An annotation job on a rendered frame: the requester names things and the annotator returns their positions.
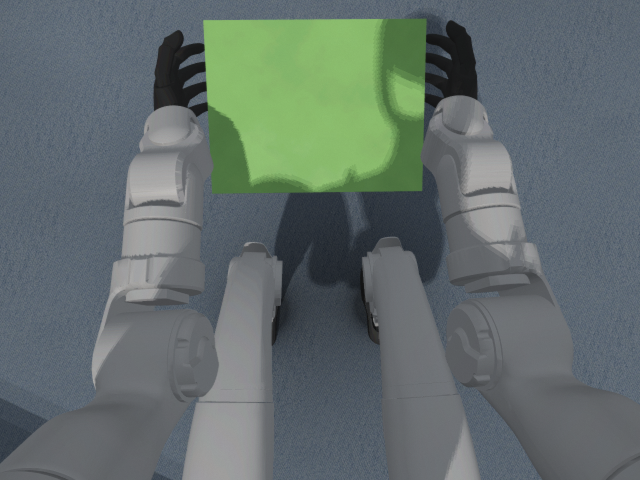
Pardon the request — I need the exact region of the robot right upper arm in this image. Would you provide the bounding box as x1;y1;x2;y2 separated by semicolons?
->
445;294;640;480

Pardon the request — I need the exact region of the robot foot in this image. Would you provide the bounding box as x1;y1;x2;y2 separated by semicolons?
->
272;306;279;346
360;268;380;345

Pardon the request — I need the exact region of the robot left hand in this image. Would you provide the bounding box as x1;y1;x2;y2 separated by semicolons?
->
154;30;208;117

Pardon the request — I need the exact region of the robot left forearm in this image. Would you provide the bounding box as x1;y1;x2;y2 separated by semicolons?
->
92;105;214;389

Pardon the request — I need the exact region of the robot right hand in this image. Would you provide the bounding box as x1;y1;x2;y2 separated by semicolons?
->
424;20;477;108

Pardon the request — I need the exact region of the robot right foot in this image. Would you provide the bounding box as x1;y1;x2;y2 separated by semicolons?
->
360;268;380;345

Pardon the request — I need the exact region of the carton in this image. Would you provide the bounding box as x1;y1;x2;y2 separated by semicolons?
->
203;19;427;194

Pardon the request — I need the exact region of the robot left upper arm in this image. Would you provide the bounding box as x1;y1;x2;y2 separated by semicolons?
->
0;309;219;480

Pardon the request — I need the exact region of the robot left foot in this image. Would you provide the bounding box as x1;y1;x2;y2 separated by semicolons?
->
272;306;279;346

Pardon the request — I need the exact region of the robot right forearm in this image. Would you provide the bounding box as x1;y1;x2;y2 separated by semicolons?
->
420;95;574;363

